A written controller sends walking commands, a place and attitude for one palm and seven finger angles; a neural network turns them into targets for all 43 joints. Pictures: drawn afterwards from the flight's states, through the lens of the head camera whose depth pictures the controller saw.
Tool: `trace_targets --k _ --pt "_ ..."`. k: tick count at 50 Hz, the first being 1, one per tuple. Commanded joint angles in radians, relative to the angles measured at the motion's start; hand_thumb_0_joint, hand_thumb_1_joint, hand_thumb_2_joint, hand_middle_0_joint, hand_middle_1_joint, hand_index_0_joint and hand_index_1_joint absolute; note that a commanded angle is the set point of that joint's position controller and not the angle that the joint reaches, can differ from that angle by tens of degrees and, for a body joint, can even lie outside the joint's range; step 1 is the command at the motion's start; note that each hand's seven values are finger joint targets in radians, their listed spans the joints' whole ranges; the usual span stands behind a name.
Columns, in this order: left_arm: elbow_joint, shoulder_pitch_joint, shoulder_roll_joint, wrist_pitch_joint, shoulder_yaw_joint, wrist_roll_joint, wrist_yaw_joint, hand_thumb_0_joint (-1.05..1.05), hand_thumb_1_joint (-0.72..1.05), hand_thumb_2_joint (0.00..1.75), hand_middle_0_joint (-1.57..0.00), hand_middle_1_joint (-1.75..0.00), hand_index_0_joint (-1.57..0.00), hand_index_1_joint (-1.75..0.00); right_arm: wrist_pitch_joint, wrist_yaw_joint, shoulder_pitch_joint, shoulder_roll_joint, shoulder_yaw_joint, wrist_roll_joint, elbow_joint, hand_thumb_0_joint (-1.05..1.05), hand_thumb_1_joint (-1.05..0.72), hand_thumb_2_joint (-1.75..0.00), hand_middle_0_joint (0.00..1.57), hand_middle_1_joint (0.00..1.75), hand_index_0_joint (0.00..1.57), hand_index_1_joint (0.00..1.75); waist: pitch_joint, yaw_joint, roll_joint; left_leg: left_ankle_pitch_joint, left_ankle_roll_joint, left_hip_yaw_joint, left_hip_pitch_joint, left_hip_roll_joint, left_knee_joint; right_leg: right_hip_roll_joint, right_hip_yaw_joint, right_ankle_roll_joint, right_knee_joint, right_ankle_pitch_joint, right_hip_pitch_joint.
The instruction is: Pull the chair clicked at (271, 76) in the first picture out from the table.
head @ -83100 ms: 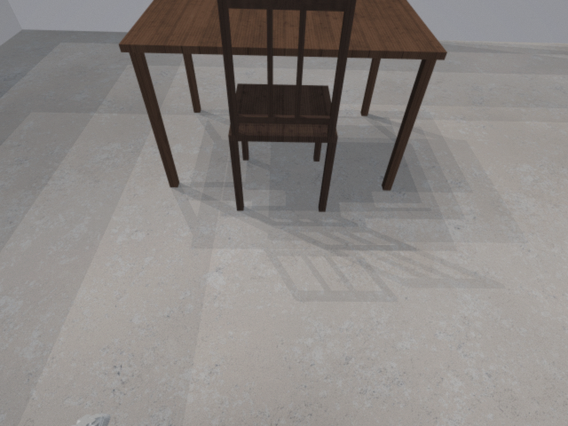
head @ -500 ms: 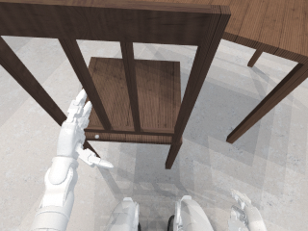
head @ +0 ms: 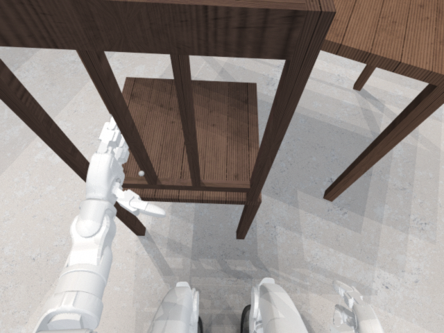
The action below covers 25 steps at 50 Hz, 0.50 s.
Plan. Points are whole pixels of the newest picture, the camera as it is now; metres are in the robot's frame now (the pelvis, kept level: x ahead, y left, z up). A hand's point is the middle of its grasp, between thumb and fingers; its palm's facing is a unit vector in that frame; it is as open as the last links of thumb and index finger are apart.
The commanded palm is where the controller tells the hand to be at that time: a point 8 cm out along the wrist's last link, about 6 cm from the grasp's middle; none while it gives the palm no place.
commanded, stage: push the fingers through the gap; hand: left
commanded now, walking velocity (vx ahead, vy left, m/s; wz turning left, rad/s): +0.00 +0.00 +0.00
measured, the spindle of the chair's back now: (132, 136) +0.44 +0.17 +0.05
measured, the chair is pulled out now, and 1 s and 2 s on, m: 0.25 0.25 0.27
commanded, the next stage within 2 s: hook a spindle and tug to test in 0.56 s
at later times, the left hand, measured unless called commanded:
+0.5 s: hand (148, 163) +0.40 +0.14 +0.02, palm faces -0.02 -1.00 -0.06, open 16.9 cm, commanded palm +0.38 +0.20 +0.02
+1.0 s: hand (145, 167) +0.39 +0.15 +0.02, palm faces -0.03 -1.00 -0.04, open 15.6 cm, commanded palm +0.37 +0.20 +0.02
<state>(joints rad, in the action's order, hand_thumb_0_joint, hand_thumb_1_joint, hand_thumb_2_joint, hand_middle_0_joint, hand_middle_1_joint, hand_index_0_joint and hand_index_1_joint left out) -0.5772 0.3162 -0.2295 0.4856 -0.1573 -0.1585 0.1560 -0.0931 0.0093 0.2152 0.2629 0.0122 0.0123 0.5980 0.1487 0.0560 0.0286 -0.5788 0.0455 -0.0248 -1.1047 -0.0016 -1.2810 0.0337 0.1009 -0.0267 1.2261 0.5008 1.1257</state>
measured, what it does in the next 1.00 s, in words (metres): stands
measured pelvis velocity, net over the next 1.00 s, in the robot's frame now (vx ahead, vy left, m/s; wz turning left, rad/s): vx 0.00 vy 0.00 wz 0.00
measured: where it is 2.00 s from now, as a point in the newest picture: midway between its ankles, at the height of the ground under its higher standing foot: outside the picture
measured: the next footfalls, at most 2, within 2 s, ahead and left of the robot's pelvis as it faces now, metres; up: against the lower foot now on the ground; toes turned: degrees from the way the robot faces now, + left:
none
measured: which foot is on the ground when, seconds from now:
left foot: down 0.00-1.00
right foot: down 0.00-1.00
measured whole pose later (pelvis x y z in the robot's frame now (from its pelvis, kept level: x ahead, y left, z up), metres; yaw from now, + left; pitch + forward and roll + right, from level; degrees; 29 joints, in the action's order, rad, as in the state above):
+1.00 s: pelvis +0.00 +0.00 +0.00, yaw +0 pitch +23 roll -2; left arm -0.68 0.39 -0.22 0.53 -0.18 -0.14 0.14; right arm -0.07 0.02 0.22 0.26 0.01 0.01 0.60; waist 0.15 0.07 0.03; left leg -0.57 0.04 -0.03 -1.11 0.00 -1.28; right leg 0.03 0.09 -0.03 1.22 0.49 1.14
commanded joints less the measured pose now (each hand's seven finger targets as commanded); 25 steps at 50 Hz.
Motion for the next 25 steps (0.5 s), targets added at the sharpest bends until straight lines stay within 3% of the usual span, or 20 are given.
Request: trace_targets --k 1,6,8,11,13,15,16,17,21,23,25 --pt "0.19 0.306 -0.14 0.079 -0.051 0.0 -0.017 0.0 -0.5 0.3 -0.06 -0.08 -0.06 -0.08 -0.033 -0.009 0.066 0.152 -0.064 -0.007 -0.094 0.0 -0.9 -0.9 0.2 0.3 0.2 0.3 0.448 0.018 0.039 0.361 -0.038 0.092 0.254 0.0 0.181 -0.023 -0.068 -0.006 -0.126 -0.253 -0.263" --pt "0.126 0.328 -0.141 0.077 -0.062 0.01 -0.028 0.0 -0.5 0.3 -0.06 -0.08 -0.06 -0.08 -0.018 -0.002 0.08 0.151 -0.063 -0.007 -0.089 0.0 -0.9 -0.9 0.2 0.3 0.2 0.3 0.441 0.02 0.02 0.372 -0.038 0.086 0.239 0.0 0.18 -0.025 -0.069 -0.006 -0.127 -0.271 -0.272" --pt "0.098 0.37 -0.139 0.079 -0.059 0.015 -0.031 0.0 -0.5 0.3 -0.06 -0.08 -0.06 -0.08 -0.013 -0.001 0.083 0.152 -0.063 -0.007 -0.082 0.0 -0.9 -0.9 0.2 0.3 0.2 0.3 0.421 0.032 0.004 0.336 -0.036 0.087 0.221 -0.002 0.18 -0.025 -0.071 -0.004 -0.131 -0.245 -0.257" --pt "0.122 0.334 -0.133 0.086 -0.06 0.013 -0.033 0.0 -0.5 0.3 -0.06 -0.08 -0.06 -0.08 -0.01 0.005 0.09 0.149 -0.066 -0.009 -0.096 0.0 -0.9 -0.9 0.2 0.3 0.2 0.3 0.482 0.015 0.022 0.383 -0.037 0.083 0.25 0.002 0.182 -0.026 -0.073 -0.006 -0.127 -0.288 -0.296" --pt "0.096 0.333 -0.158 0.084 -0.083 0.012 -0.034 0.0 -0.5 0.3 -0.06 -0.08 -0.06 -0.08 -0.003 0.006 0.092 0.151 -0.066 -0.007 -0.091 0.0 -0.9 -0.9 0.2 0.3 0.2 0.3 0.445 0.021 -0.005 0.355 -0.036 0.079 0.221 -0.002 0.184 -0.028 -0.075 -0.004 -0.136 -0.275 -0.294" --pt "0.106 0.34 -0.137 0.091 -0.064 0.017 -0.034 0.0 -0.5 0.3 -0.06 -0.08 -0.06 -0.08 -0.002 0.007 0.089 0.149 -0.065 -0.007 -0.097 0.0 -0.9 -0.9 0.2 0.3 0.2 0.3 0.446 0.018 0.017 0.347 -0.034 0.078 0.218 0.001 0.187 -0.028 -0.075 -0.006 -0.134 -0.266 -0.293" --pt "0.087 0.336 -0.144 0.091 -0.074 0.015 -0.037 0.0 -0.5 0.3 -0.06 -0.08 -0.06 -0.08 0.0 0.007 0.089 0.149 -0.065 -0.007 -0.093 0.0 -0.9 -0.9 0.2 0.3 0.2 0.3 0.423 0.021 -0.003 0.329 -0.033 0.075 0.207 0.001 0.189 -0.029 -0.077 -0.005 -0.143 -0.253 -0.29" --pt "0.097 0.368 -0.148 0.098 -0.074 0.014 -0.039 0.0 -0.5 0.3 -0.06 -0.08 -0.06 -0.08 0.0 0.005 0.09 0.15 -0.066 -0.007 -0.088 0.0 -0.9 -0.9 0.2 0.3 0.2 0.3 0.425 0.031 -0.013 0.318 -0.03 0.073 0.199 0.001 0.183 -0.028 -0.081 -0.002 -0.143 -0.253 -0.292" --pt "0.125 0.357 -0.149 0.116 -0.071 0.019 -0.042 0.0 -0.5 0.3 -0.06 -0.08 -0.06 -0.08 -0.004 0.006 0.095 0.15 -0.069 -0.009 -0.089 0.0 -0.9 -0.9 0.2 0.3 0.2 0.3 0.465 0.018 0.021 0.341 -0.034 0.076 0.238 0.001 0.187 -0.028 -0.081 -0.006 -0.14 -0.261 -0.295" --pt "0.11 0.341 -0.146 0.113 -0.075 0.014 -0.04 0.0 -0.5 0.3 -0.06 -0.08 -0.06 -0.08 -0.003 0.006 0.094 0.147 -0.068 -0.01 -0.084 0.0 -0.9 -0.9 0.2 0.3 0.2 0.3 0.453 0.023 -0.011 0.328 -0.029 0.066 0.211 0.004 0.181 -0.028 -0.087 -0.001 -0.149 -0.269 -0.318" --pt "0.089 0.323 -0.164 0.112 -0.09 0.017 -0.036 0.0 -0.5 0.3 -0.06 -0.08 -0.06 -0.08 -0.001 0.004 0.091 0.15 -0.066 -0.009 -0.085 0.0 -0.9 -0.9 0.2 0.3 0.2 0.3 0.436 0.017 -0.004 0.322 -0.028 0.062 0.184 0.007 0.183 -0.028 -0.089 -0.004 -0.145 -0.273 -0.325"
